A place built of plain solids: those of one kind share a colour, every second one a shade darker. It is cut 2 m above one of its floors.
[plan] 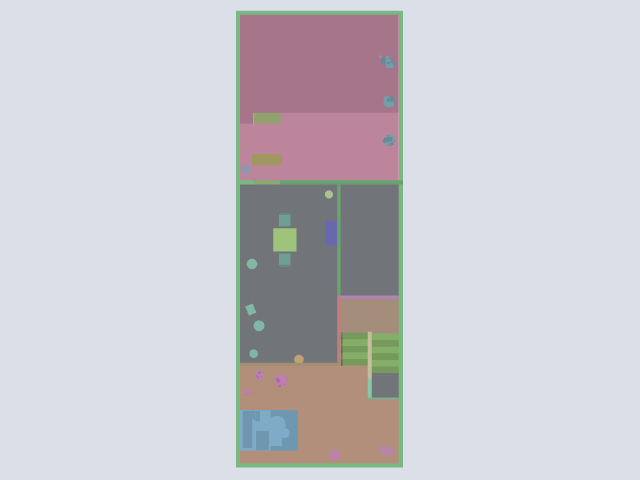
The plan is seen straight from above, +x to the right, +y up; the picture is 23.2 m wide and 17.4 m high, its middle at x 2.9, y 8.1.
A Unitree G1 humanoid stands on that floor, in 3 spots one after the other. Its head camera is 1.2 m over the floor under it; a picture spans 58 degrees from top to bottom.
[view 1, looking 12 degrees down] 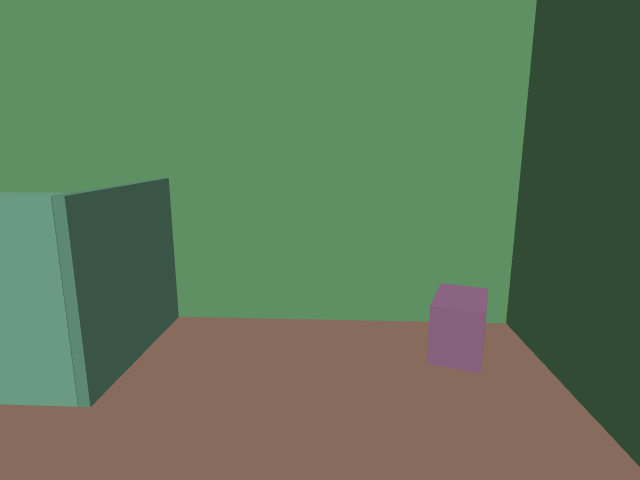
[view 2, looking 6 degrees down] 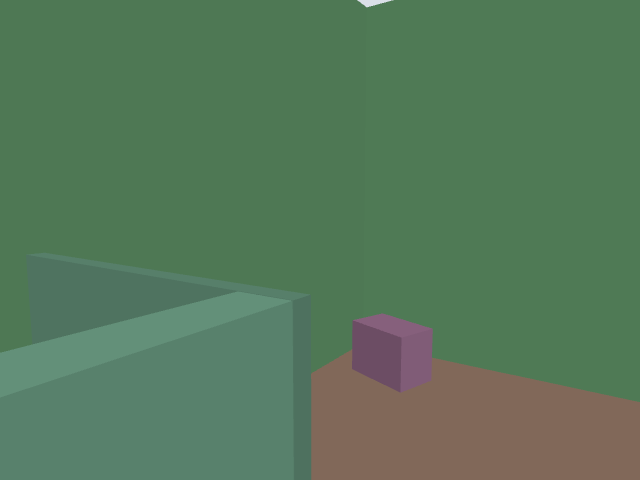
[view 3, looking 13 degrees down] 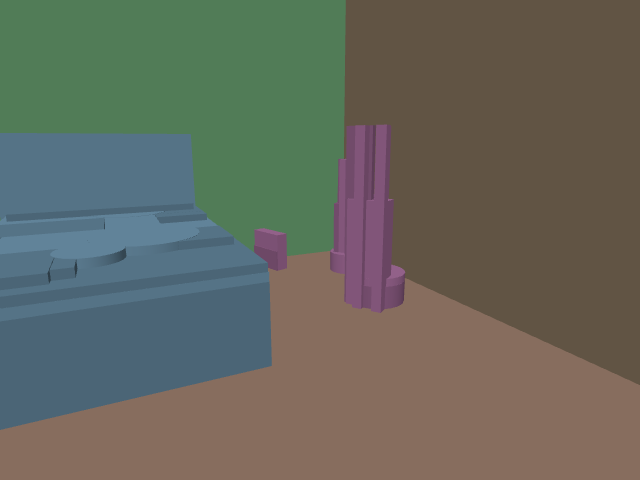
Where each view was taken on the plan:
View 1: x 2.85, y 1.15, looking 3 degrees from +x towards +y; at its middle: wall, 2.98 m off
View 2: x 4.14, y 3.03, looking -56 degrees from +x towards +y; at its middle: wall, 2.92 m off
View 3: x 4.14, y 1.23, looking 154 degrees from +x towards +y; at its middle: wall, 4.73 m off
